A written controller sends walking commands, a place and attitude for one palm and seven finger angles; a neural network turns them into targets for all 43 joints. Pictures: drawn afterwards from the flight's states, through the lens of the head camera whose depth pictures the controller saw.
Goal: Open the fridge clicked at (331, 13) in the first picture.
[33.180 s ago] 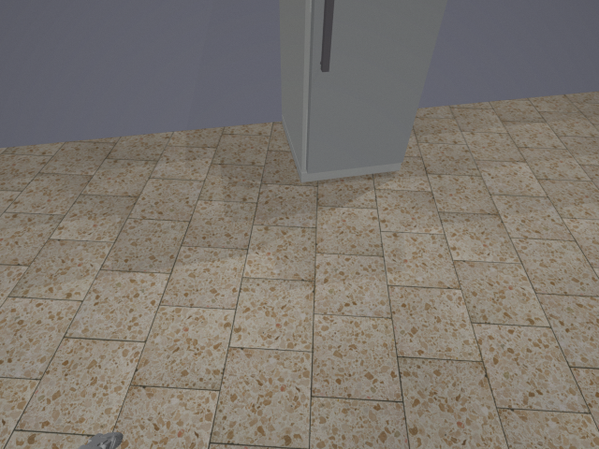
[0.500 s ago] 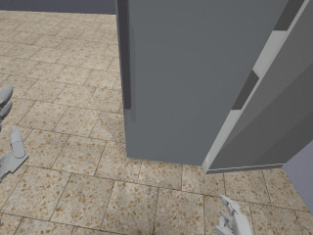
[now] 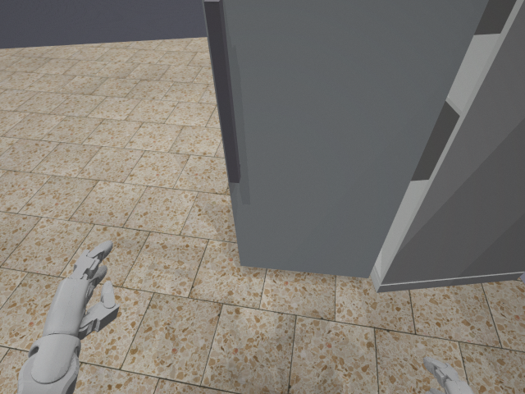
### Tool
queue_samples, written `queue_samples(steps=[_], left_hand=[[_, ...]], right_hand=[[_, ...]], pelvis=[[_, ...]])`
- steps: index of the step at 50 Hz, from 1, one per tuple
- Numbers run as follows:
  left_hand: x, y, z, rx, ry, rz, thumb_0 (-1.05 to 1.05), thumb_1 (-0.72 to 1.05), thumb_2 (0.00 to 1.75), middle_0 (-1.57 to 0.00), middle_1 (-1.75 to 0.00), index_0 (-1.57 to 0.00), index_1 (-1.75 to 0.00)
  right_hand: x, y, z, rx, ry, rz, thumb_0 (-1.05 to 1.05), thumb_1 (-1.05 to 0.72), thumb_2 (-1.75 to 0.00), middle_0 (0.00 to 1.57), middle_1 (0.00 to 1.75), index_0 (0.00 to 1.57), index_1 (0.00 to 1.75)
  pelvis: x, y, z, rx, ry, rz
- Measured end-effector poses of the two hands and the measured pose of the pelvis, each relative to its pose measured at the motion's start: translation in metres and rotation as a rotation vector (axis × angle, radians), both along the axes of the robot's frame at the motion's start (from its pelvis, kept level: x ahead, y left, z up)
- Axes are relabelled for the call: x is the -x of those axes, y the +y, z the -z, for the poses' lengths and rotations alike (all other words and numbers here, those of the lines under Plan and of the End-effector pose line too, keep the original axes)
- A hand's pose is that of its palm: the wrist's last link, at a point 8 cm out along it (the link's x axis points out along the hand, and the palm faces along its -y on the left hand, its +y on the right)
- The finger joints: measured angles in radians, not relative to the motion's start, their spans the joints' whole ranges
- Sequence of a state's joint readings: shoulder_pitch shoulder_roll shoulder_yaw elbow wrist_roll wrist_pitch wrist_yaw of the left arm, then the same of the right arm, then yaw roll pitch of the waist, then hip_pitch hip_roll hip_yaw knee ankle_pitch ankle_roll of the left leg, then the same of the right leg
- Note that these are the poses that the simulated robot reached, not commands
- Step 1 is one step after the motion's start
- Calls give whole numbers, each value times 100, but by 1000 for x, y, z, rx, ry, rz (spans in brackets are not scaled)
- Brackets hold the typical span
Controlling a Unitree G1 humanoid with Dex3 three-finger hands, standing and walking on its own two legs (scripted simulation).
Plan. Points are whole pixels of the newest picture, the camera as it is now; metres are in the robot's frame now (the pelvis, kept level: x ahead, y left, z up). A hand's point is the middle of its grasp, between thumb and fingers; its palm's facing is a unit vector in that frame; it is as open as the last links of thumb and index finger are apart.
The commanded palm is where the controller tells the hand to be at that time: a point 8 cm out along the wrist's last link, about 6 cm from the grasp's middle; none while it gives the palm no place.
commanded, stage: let the arm hang, fingers relaxed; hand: left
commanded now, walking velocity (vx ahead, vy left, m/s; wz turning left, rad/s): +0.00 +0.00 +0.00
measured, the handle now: (228, 103) +0.69 +0.10 +0.10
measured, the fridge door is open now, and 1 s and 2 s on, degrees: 78 78 78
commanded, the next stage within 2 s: look to check the result in 0.98 s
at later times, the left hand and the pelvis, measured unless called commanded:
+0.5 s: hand out of the picture -0.02 +0.21 -0.16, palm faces +0.02 -0.97 -0.24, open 7.3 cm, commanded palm none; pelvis -0.01 +0.01 +0.01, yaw +1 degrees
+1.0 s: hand out of the picture +0.02 +0.19 -0.16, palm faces +0.00 -0.98 -0.18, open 7.4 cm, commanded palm none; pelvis +0.01 +0.02 +0.02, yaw +0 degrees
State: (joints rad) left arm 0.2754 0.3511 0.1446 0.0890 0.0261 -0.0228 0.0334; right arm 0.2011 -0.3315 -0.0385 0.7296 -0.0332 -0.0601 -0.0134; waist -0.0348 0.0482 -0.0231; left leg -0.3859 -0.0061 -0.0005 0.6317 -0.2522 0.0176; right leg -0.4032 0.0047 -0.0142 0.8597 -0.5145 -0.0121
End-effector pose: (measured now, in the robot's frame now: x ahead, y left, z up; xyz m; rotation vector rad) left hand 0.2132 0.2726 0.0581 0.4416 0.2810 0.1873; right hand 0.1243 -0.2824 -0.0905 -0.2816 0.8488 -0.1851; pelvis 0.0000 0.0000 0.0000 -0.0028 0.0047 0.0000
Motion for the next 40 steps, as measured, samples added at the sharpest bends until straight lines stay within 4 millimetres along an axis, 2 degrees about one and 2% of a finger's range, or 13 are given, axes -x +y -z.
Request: queue_samples(steps=[2, 5, 7, 10, 16, 20, 23, 29, 40], left_hand=[[13, -9, 53, 45, 234, -10, 1, 90, 90, -20, -30, -20, -30], [52, -32, 120, 121, 499, -19, 1, 90, 90, -20, -30, -20, -30], [87, -49, 151, 193, 656, -36, 1, 90, 90, -20, -30, -20, -30], [135, -68, 182, 299, 816, -98, 1, 91, 90, -20, -30, -20, -30], [192, -44, 190, 311, 952, -238, -1, 97, 90, -20, -30, -20, -30], [221, -30, 187, 291, 1045, -282, 0, 95, 90, -20, -30, -20, -30], [233, -23, 185, 282, 1090, -305, 0, 93, 90, -20, -30, -20, -30], [235, -18, 184, 286, 1109, -311, 1, 91, 90, -19, -30, -20, -30], [204, -33, 191, 332, 1060, -250, 1, 91, 90, -19, -30, -20, -30]], right_hand=[[4, 4, 10, -29, 25, 1, 1, -91, -90, 20, 30, 20, 30], [17, 11, 23, -73, 82, 17, 1, -91, -90, 20, 30, 20, 30], [32, 17, 28, -90, 153, 26, 0, -91, -90, 20, 30, 20, 30], [60, 27, 33, -95, 278, 33, 0, -91, -90, 20, 30, 20, 30], [106, 44, 35, -107, 470, 51, 0, -91, -90, 20, 30, 20, 30], [121, 54, 38, -123, 518, 79, 0, -91, -90, 20, 30, 20, 30], [128, 60, 39, -133, 534, 95, 0, -91, -90, 20, 30, 20, 30], [128, 71, 39, -144, 539, 109, 0, -91, -90, 20, 30, 20, 30], [111, 77, 36, -134, 502, 116, 0, -92, -90, 20, 30, 20, 30]], pelvis=[[3, -2, 2, -12, 1, 2], [7, -9, 7, -26, -12, 10], [7, -11, 4, -15, -19, -11], [6, -11, 1, -1, -31, -22], [9, -8, -8, 20, -27, -23], [9, -2, -11, 24, -16, -19], [8, 4, -13, 23, -11, -14], [3, 12, -15, 16, -10, -7], [-3, 20, -16, 7, -15, 0]])
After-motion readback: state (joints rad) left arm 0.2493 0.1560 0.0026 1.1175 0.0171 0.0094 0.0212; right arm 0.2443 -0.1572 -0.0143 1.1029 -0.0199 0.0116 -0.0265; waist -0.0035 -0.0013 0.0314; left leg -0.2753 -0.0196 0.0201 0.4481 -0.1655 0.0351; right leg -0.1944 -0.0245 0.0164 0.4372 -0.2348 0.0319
